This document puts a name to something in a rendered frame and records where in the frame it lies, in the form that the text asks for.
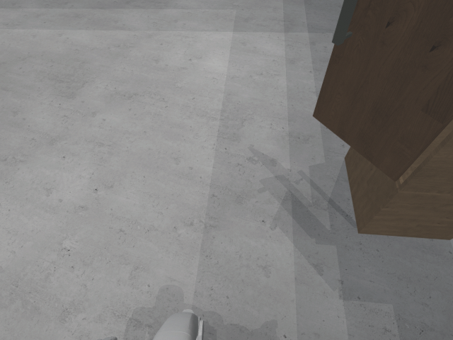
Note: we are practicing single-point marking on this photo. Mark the robot left thigh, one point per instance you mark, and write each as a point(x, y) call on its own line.
point(181, 326)

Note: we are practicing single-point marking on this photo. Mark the cupboard door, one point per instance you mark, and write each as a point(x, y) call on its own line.
point(388, 89)

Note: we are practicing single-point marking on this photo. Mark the handle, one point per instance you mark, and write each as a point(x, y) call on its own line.
point(343, 22)

